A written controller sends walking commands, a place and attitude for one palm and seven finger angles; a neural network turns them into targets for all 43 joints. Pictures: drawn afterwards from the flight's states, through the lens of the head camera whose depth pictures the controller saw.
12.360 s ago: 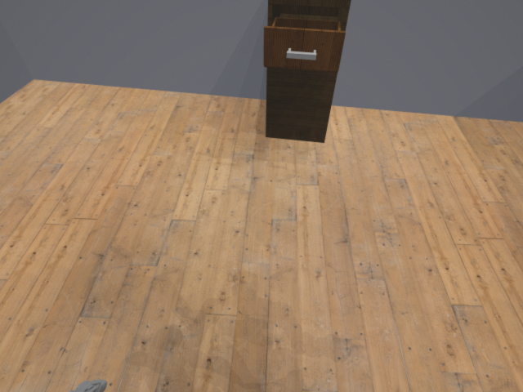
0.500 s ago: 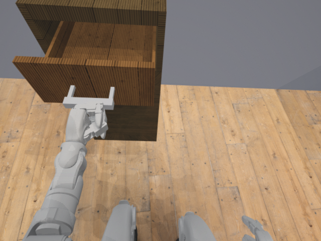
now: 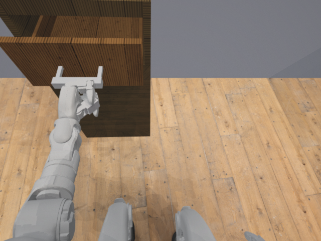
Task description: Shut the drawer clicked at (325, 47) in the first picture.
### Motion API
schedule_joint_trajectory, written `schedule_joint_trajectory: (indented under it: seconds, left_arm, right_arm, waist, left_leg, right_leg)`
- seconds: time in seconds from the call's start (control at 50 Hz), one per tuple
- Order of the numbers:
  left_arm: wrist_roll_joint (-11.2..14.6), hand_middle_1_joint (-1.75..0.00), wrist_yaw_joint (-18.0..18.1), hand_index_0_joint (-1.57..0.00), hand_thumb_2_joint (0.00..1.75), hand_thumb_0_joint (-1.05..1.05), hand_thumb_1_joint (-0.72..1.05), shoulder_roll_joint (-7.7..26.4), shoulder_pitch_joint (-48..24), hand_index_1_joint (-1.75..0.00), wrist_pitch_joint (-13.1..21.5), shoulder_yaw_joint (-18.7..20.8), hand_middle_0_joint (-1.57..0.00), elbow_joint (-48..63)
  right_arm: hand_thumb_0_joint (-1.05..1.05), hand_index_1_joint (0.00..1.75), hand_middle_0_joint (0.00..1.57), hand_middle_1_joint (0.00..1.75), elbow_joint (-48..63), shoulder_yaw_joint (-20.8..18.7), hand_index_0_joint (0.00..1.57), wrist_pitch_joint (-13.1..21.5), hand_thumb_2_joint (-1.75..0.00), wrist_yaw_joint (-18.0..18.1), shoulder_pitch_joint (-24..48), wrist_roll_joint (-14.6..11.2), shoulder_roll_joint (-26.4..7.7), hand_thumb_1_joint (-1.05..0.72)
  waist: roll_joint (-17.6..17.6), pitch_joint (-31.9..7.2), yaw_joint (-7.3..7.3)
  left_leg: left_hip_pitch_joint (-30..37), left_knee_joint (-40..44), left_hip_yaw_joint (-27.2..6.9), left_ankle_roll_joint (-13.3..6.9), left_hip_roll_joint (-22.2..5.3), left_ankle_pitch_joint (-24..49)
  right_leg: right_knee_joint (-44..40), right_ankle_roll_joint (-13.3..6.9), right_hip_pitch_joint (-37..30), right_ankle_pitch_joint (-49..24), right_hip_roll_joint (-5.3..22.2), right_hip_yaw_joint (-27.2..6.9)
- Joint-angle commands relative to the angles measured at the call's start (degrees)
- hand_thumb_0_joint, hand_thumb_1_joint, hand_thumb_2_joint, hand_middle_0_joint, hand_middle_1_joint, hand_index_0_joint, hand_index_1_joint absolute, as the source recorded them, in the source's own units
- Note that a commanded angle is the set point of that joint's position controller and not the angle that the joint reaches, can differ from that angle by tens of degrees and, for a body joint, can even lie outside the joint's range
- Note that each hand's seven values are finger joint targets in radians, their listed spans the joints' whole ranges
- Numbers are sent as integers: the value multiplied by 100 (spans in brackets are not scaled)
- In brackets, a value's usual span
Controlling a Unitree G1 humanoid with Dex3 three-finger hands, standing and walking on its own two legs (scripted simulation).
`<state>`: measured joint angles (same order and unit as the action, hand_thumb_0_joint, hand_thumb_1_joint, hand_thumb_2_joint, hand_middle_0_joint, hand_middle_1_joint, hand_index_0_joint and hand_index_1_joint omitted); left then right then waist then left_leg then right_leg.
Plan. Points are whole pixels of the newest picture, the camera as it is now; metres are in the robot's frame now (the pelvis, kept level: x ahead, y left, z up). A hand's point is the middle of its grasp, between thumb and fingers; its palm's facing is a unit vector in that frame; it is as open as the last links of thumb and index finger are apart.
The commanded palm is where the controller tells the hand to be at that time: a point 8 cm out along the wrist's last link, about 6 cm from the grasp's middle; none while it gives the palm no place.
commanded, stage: push the drawer shut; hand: left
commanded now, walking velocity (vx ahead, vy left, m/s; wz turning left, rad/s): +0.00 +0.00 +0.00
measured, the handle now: (79, 76) +0.53 +0.20 +0.04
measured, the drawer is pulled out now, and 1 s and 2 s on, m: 0.09 0.00 0.00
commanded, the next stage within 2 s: pull the fist back off the drawer in 1.14 s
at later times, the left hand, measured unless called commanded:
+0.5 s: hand (98, 82) +0.51 +0.15 +0.04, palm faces +0.00 -1.00 -0.06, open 3.4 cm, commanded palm +0.50 +0.19 +0.04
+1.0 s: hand (93, 70) +0.55 +0.17 +0.04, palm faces -0.02 -1.00 -0.06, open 3.0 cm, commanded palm +0.57 +0.19 +0.04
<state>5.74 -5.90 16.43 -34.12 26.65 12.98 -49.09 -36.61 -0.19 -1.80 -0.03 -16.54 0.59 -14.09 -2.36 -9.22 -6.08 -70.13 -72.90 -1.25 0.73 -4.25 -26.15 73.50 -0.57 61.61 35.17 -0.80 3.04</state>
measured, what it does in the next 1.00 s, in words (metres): stands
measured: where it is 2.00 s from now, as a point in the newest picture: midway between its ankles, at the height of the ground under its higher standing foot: outside the picture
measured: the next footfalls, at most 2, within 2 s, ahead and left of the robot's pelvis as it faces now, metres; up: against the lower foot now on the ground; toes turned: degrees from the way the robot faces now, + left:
none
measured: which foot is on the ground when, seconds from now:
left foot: down 0.00-1.00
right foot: down 0.00-1.00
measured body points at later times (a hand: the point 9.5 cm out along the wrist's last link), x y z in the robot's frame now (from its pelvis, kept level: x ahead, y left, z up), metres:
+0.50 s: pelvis +0.00 +0.00 -0.01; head +0.14 +0.02 +0.41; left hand +0.50 +0.21 +0.05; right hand +0.02 -0.26 -0.13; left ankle +0.07 +0.13 -0.62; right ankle +0.00 -0.12 -0.62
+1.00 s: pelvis -0.01 +0.01 -0.03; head +0.16 +0.05 +0.38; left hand +0.55 +0.23 +0.04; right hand -0.03 -0.25 -0.13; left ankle +0.07 +0.13 -0.62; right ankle +0.00 -0.12 -0.62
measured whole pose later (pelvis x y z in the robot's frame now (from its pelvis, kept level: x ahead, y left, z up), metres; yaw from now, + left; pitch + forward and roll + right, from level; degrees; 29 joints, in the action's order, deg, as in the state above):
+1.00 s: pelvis -0.01 +0.01 -0.03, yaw -2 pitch +30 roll -6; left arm -1.5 -8.9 31.7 -62.4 22.8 21.0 -71.0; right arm -37.8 2.8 -3.5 -0.7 -20.4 2.9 -14.4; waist -3.0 -8.0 -12.7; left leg -83.5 -80.1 -3.6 -0.3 -5.1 -26.7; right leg 78.1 0.3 73.1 34.8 -2.1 4.7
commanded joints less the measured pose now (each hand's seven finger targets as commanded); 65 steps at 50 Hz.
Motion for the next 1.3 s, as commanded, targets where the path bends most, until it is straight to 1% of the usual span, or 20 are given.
schedule_joint_trajectory:
  seconds: [0.0,0.06,0.14,0.16,0.24,0.26,0.34,0.38,0.5,0.52,0.62,0.64,0.68,0.74,0.78,0.86,0.92,1.12,1.22,1.28]
  left_arm:
    - [31,-160,1,-140,90,0,90,1070,-2846,-160,475,245,-140,1048]
    - [-19,-160,-17,-140,90,0,90,1278,-3369,-160,529,362,-140,786]
    - [-24,-160,-109,-140,90,0,90,1455,-3408,-160,545,540,-140,566]
    - [-10,-160,-114,-140,90,0,90,1690,-3522,-160,531,706,-140,503]
    - [-9,-160,-180,-140,90,0,90,1514,-3706,-160,493,576,-140,270]
    - [-43,-160,-155,-140,90,0,90,1772,-3824,-160,481,736,-140,183]
    - [-106,-160,-126,-140,90,0,90,1661,-4081,-160,484,644,-140,132]
    - [-156,-160,-82,-140,90,0,90,1865,-4400,-160,452,726,-140,20]
    - [-261,-160,-79,-140,90,0,90,2274,-4711,-160,370,970,-140,-172]
    - [-281,-160,-94,-140,90,0,90,2278,-4744,-160,372,954,-140,-159]
    - [-326,-160,-72,-140,90,0,90,2437,-5008,-160,296,1054,-140,-211]
    - [-327,-160,-86,-140,90,0,90,2270,-5044,-160,263,918,-140,-274]
    - [-371,-160,-57,-140,90,0,90,2644,-5114,-160,199,1154,-140,-421]
    - [-455,-160,-46,-140,90,0,90,2579,-5397,-160,126,1041,-140,-626]
    - [-507,-160,-19,-140,90,0,90,2994,-5580,-160,57,1281,-140,-745]
    - [-529,-160,-62,-140,90,0,90,3041,-6081,-160,9,1232,-140,-698]
    - [-543,-160,-72,-140,90,0,90,2809,-6499,-160,-24,960,-140,-590]
    - [-691,-160,119,-140,90,0,90,2673,-7292,-160,-289,512,-140,-790]
    - [-719,-160,222,-140,90,0,90,2709,-7507,-160,-390,421,-140,-806]
    - [-725,-160,207,-140,90,0,90,2794,-7470,-160,-455,449,-140,-860]
  right_arm:
    - [0,30,20,30,406,-296,20,89,-90,34,-598,17,-895,-90]
    - [0,30,20,30,326,-288,20,67,-90,44,-689,38,-927,-90]
    - [0,30,20,30,318,-280,20,40,-90,28,-786,67,-939,-90]
    - [0,30,20,30,301,-270,20,23,-90,35,-807,73,-961,-90]
    - [0,30,20,30,298,-266,20,-12,-90,10,-863,68,-954,-90]
    - [0,30,20,30,270,-263,20,-33,-90,15,-890,70,-995,-90]
    - [0,30,20,30,251,-273,20,-59,-90,-24,-979,101,-993,-90]
    - [0,30,20,30,218,-245,20,-95,-90,-20,-1034,120,-1019,-90]
    - [0,30,20,30,192,-220,20,-139,-90,-20,-1173,150,-1065,-90]
    - [0,30,20,30,219,-215,20,-140,-90,-31,-1186,158,-1063,-90]
    - [0,30,20,30,189,-199,20,-176,-90,-45,-1280,187,-1096,-90]
    - [0,30,20,30,181,-191,20,-180,-90,-57,-1277,177,-1082,-90]
    - [0,30,20,30,167,-168,20,-205,-90,-51,-1339,190,-1121,-90]
    - [0,30,20,30,132,-150,20,-204,-90,-62,-1390,198,-1132,-90]
    - [0,30,20,30,122,-112,20,-206,-90,-47,-1449,219,-1171,-90]
    - [0,30,20,30,87,-113,20,-182,-90,-14,-1535,227,-1187,-90]
    - [0,30,20,30,41,-95,20,-131,-90,-8,-1567,247,-1182,-90]
    - [0,30,20,30,-51,10,20,73,-90,80,-1546,288,-1286,-90]
    - [0,30,20,30,-88,71,20,228,-90,136,-1487,294,-1315,-90]
    - [0,30,20,30,-71,92,20,271,-90,139,-1489,291,-1325,-90]
  waist:
    - [-171,-2512,-287]
    - [-249,-2466,-389]
    - [-431,-2827,-309]
    - [-334,-2808,-315]
    - [-341,-2771,-407]
    - [-339,-2721,-424]
    - [-548,-2912,-479]
    - [-422,-2726,-579]
    - [-533,-2967,-617]
    - [-747,-3032,-582]
    - [-858,-3152,-652]
    - [-914,-3126,-698]
    - [-760,-3001,-705]
    - [-807,-2865,-848]
    - [-774,-2881,-864]
    - [-947,-3044,-997]
    - [-1280,-3016,-1110]
    - [-1607,-2830,-1426]
    - [-1770,-2858,-1514]
    - [-1738,-2857,-1469]
  left_leg:
    - [2609,568,-110,-247,265,1048]
    - [2588,496,-130,-261,250,991]
    - [2704,435,-131,-257,254,1263]
    - [2559,385,-118,-272,245,1268]
    - [2526,364,-130,-282,239,1241]
    - [2484,354,-143,-281,217,1169]
    - [2681,307,-190,-280,213,1326]
    - [2473,287,-199,-301,203,1190]
    - [2378,179,-209,-325,183,1279]
    - [2482,172,-225,-311,193,1350]
    - [2635,170,-297,-301,151,1443]
    - [2663,165,-307,-294,145,1456]
    - [2405,122,-282,-311,136,1394]
    - [2333,99,-328,-321,122,1228]
    - [2093,11,-308,-347,114,1127]
    - [2210,-61,-376,-348,100,1201]
    - [2450,-26,-499,-319,94,1080]
    - [2471,187,-832,-289,53,-128]
    - [2414,253,-898,-294,24,-554]
    - [2324,268,-900,-285,32,-670]
  right_leg:
    - [-1245,-46,-214,-1537,-172,-179]
    - [-1206,-44,-20,-1461,-179,-176]
    - [-1126,-75,-126,-1660,-199,-165]
    - [-1122,-62,-216,-1714,-206,-202]
    - [-1122,-57,-100,-1671,-227,-178]
    - [-1126,-58,-27,-1580,-232,-180]
    - [-1071,-75,155,-1622,-248,-141]
    - [-1076,-55,185,-1520,-258,-143]
    - [-1019,-63,156,-1581,-283,-160]
    - [-958,-88,251,-1588,-286,-134]
    - [-918,-95,415,-1563,-297,-74]
    - [-931,-91,507,-1565,-306,-59]
    - [-945,-77,390,-1558,-318,-88]
    - [-918,-73,670,-1386,-324,-46]
    - [-898,-65,620,-1331,-327,-77]
    - [-824,-69,836,-1335,-339,-36]
    - [-756,-103,1217,-1182,-337,37]
    - [-670,-130,2023,-558,-308,138]
    - [-670,-126,2185,-390,-296,122]
    - [-668,-133,2120,-351,-297,130]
